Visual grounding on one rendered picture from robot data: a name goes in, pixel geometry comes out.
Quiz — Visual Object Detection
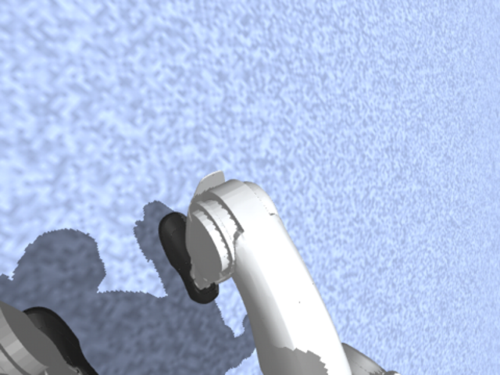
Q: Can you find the right robot hand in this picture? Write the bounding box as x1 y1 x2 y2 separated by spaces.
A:
341 343 387 375

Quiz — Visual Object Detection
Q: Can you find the left robot foot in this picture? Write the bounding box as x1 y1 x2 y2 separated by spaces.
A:
23 307 98 375

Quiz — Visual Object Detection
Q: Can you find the right robot foot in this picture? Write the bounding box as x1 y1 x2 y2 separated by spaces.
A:
159 212 219 304

